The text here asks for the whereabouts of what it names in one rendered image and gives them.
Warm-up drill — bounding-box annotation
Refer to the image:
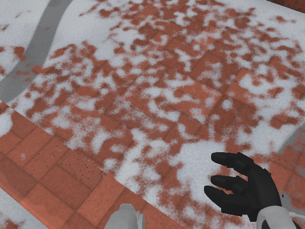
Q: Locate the right robot hand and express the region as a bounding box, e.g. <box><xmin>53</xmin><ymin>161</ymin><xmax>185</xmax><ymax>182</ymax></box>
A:
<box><xmin>204</xmin><ymin>152</ymin><xmax>284</xmax><ymax>222</ymax></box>

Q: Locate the robot right forearm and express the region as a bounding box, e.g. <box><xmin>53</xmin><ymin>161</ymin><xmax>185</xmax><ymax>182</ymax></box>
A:
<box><xmin>256</xmin><ymin>205</ymin><xmax>301</xmax><ymax>229</ymax></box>

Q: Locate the robot left thigh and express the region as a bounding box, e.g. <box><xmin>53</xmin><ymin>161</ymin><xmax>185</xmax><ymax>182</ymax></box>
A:
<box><xmin>104</xmin><ymin>209</ymin><xmax>145</xmax><ymax>229</ymax></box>

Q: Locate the robot left shin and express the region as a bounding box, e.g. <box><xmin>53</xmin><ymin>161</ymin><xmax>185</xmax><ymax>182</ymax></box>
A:
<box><xmin>119</xmin><ymin>203</ymin><xmax>136</xmax><ymax>213</ymax></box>

